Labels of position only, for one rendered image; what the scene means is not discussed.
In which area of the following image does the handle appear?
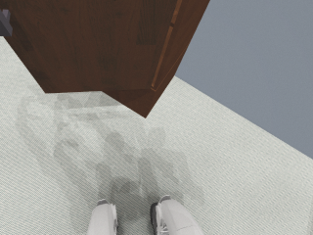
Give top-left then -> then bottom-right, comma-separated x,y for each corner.
0,9 -> 13,37

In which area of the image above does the cupboard door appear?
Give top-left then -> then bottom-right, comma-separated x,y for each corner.
0,0 -> 178,94

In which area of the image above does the robot left thigh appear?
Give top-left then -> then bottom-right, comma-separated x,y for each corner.
86,203 -> 118,235

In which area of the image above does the robot thigh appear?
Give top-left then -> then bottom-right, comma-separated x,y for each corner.
156,199 -> 204,235
86,203 -> 118,235

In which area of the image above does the robot right thigh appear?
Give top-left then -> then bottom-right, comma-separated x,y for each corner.
156,199 -> 204,235

